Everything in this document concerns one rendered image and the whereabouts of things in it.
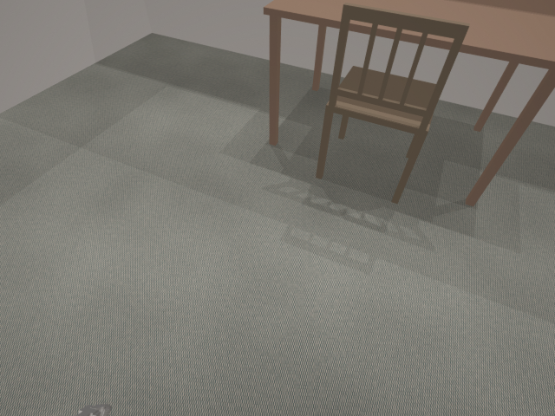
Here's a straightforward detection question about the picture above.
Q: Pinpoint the chair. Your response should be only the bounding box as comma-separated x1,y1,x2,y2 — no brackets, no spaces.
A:
316,3,470,204

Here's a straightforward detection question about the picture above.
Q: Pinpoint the table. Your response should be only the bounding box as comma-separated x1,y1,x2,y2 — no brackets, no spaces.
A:
264,0,555,206

